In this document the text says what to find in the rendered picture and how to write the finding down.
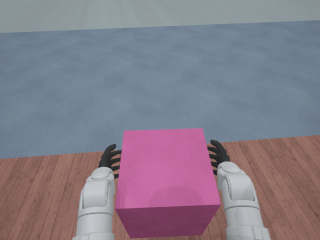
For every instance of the robot left forearm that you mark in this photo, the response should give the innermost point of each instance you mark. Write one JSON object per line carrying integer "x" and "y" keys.
{"x": 96, "y": 206}

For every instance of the robot right forearm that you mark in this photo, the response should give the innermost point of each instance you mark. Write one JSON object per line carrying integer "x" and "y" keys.
{"x": 241, "y": 206}

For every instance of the robot left hand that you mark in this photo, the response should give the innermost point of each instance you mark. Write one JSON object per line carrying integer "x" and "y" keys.
{"x": 106, "y": 160}

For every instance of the carton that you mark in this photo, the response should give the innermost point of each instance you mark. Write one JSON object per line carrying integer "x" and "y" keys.
{"x": 166, "y": 185}

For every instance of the robot right hand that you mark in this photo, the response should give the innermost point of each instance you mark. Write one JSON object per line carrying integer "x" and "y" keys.
{"x": 221, "y": 154}

